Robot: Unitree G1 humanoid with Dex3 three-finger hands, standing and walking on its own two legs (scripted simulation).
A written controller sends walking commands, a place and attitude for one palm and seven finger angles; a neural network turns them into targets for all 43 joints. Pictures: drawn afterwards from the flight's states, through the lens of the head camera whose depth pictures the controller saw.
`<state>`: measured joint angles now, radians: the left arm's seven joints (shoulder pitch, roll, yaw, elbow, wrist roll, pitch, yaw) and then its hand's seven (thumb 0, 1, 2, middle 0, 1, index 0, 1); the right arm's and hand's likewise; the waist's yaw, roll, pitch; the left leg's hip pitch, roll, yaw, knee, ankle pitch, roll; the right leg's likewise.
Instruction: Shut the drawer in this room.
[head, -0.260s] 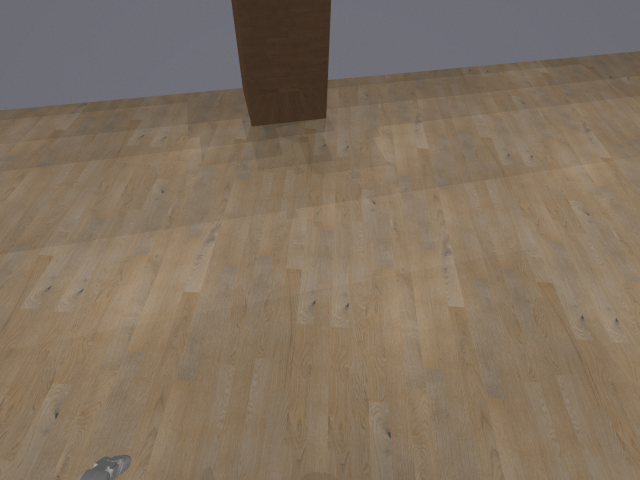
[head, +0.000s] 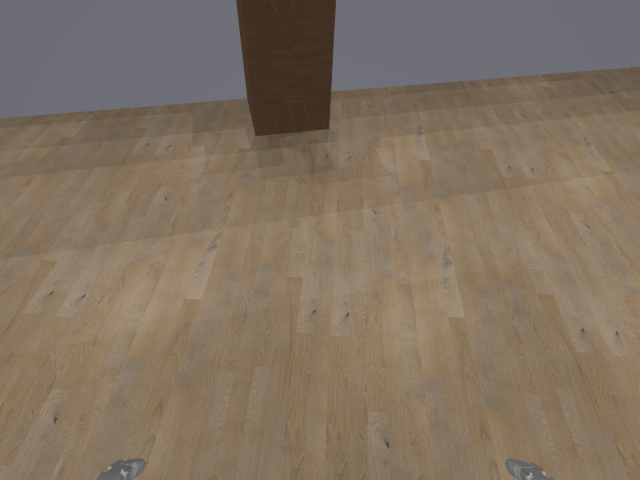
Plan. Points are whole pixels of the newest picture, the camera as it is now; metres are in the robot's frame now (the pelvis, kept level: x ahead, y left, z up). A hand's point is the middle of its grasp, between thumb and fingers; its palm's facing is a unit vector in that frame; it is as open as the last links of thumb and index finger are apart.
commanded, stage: stand and wait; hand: left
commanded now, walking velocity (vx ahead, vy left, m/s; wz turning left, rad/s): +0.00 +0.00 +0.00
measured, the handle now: out of the picture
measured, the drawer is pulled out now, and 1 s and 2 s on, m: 0.26 0.26 0.26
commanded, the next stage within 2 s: turn or walk to find it in 0.64 s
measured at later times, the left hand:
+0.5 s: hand out of the picture +0.05 +0.24 -0.15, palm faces -0.01 -0.94 -0.34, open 7.4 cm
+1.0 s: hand out of the picture +0.00 +0.21 -0.18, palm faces +0.07 -0.97 -0.24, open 7.4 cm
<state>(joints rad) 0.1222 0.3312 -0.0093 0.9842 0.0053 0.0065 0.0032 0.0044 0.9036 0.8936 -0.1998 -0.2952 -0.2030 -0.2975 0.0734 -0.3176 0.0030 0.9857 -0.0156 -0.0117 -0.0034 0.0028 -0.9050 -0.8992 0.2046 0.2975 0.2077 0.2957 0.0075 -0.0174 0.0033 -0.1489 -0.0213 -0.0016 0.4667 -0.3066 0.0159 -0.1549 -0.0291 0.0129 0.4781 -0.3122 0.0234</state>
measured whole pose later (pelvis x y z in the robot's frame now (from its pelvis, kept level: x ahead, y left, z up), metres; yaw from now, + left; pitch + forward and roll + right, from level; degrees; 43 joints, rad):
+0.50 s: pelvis -0.03 -0.01 +0.01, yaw +0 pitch -2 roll +0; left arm 0.15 0.35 0.00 1.07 0.00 0.00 0.00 0.01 0.90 0.89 -0.20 -0.30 -0.20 -0.30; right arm 0.13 -0.34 0.00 1.09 -0.01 0.00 0.00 0.00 -0.91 -0.90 0.20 0.30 0.21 0.30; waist 0.00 0.00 0.03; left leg -0.12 0.00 -0.01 0.39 -0.23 -0.01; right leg -0.13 -0.01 0.01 0.40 -0.24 0.00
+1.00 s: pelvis -0.05 +0.00 -0.01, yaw +5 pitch -1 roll -1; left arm 0.19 0.26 0.00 1.00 0.01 0.04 0.02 0.00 0.90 0.89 -0.20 -0.30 -0.20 -0.30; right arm 0.21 -0.25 -0.01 1.04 -0.01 0.05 0.01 0.00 -0.91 -0.90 0.20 0.30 0.20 0.30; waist -0.01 -0.01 0.05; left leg -0.30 -0.02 -0.05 0.61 -0.29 0.01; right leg -0.24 -0.04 -0.07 0.57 -0.30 0.02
